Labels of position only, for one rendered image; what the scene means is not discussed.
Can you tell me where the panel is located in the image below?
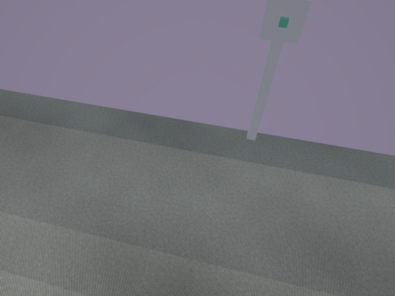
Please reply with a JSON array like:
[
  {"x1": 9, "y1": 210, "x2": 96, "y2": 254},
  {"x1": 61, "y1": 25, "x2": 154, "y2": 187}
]
[{"x1": 247, "y1": 0, "x2": 312, "y2": 141}]

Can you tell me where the button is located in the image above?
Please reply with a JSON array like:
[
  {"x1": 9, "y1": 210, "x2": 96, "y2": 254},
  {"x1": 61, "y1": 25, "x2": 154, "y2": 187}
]
[{"x1": 278, "y1": 17, "x2": 289, "y2": 28}]

